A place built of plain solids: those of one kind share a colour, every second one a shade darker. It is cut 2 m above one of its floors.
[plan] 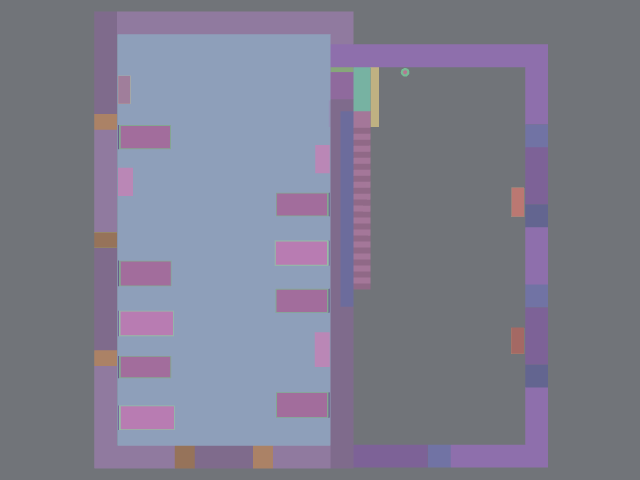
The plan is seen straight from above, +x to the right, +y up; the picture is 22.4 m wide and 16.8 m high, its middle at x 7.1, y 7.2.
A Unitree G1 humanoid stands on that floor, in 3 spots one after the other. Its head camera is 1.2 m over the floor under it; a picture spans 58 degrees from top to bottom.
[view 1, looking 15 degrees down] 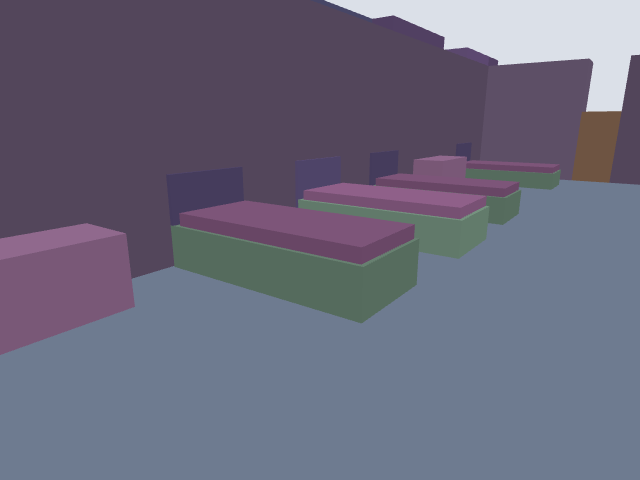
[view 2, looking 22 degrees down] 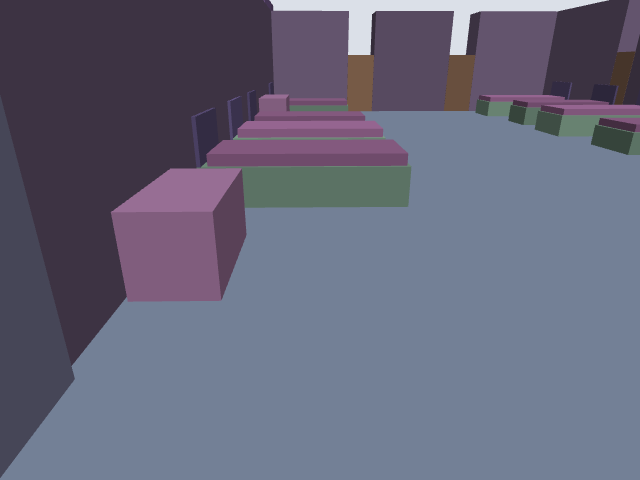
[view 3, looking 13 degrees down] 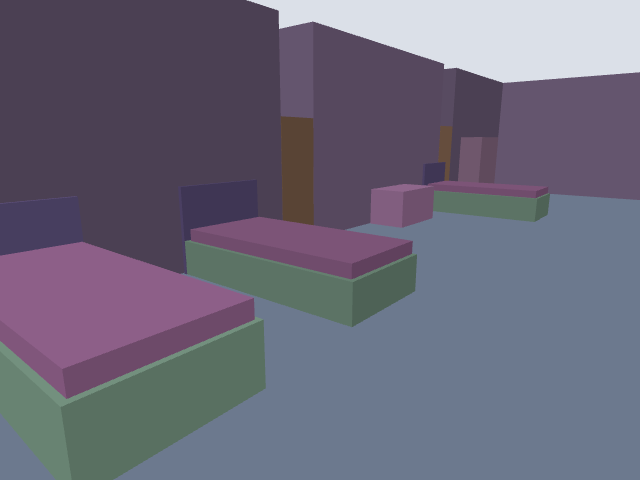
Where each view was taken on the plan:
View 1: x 4.32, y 11.00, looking -54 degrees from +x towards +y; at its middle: bed_pallet_dorter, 2.78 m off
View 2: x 6.43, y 12.61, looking -91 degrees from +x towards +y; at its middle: floor_dorter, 3.20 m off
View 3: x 3.40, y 3.40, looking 129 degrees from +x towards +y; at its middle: bed_pallet_dorter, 3.44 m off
